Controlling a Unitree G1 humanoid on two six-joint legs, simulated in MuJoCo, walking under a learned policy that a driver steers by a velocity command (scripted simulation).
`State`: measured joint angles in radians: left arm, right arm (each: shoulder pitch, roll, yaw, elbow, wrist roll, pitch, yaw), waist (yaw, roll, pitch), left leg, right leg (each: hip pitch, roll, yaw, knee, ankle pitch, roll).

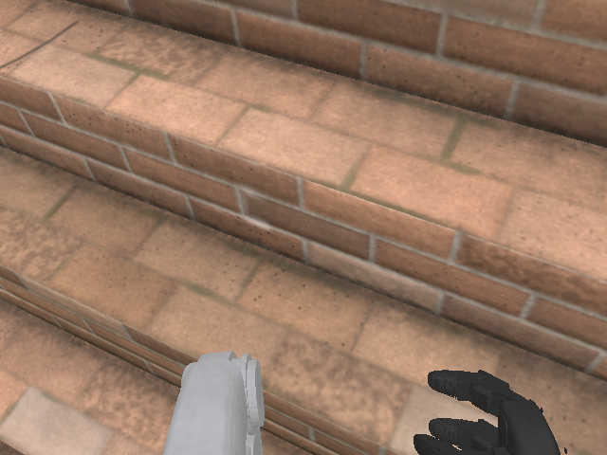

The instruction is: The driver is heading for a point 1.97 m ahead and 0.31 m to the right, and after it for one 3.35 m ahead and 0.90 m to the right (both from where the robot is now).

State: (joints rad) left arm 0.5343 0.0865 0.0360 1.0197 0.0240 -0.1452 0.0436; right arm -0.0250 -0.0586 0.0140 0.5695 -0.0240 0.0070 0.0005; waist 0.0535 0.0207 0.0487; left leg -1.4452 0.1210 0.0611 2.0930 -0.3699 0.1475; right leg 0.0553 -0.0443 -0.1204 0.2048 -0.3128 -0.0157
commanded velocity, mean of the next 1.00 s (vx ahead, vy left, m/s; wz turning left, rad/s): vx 0.50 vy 0.00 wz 0.00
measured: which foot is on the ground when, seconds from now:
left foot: up 0.00-0.08, down 0.10-0.88, up 0.90-1.00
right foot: down 0.00-0.14, up 0.16-0.88, down 0.90-1.00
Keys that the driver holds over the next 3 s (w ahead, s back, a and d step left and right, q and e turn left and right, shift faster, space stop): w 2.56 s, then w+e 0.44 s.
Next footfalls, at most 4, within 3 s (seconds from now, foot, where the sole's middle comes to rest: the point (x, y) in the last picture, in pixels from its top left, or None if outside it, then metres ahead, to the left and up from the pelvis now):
0.10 left None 0.28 0.14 -0.56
0.90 right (413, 393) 0.40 -0.09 -0.34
1.40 left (219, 332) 0.49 0.21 -0.34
2.12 right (296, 114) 0.75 0.09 -0.12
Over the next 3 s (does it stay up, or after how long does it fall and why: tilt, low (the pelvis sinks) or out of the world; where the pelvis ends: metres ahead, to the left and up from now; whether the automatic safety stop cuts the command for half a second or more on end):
stays up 0.88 0.33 0.67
